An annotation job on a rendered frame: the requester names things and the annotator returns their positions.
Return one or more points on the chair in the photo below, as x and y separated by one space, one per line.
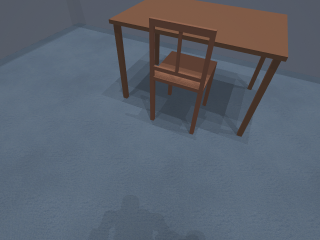
182 70

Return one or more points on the table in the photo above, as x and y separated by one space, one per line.
245 30

